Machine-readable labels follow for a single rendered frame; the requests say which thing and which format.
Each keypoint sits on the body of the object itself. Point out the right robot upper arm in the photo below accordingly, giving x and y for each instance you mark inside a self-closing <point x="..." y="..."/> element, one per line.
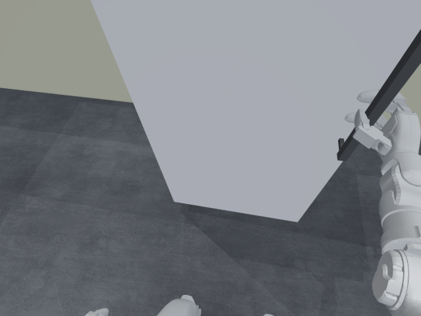
<point x="397" y="282"/>

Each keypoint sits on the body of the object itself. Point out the right robot hand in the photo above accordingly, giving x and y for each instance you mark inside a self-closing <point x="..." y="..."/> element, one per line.
<point x="401" y="133"/>

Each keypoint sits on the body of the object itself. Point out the robot left thigh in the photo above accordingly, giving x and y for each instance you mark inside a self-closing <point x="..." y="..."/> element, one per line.
<point x="180" y="307"/>

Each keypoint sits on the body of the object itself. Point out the handle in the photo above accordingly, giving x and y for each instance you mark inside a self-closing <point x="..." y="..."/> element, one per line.
<point x="396" y="80"/>

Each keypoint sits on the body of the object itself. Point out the robot right forearm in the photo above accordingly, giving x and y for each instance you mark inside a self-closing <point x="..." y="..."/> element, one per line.
<point x="400" y="204"/>

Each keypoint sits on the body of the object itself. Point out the fridge door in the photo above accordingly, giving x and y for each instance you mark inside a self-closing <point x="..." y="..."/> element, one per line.
<point x="244" y="101"/>

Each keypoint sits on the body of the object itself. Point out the robot left shin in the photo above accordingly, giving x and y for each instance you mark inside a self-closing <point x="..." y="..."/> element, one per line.
<point x="187" y="298"/>

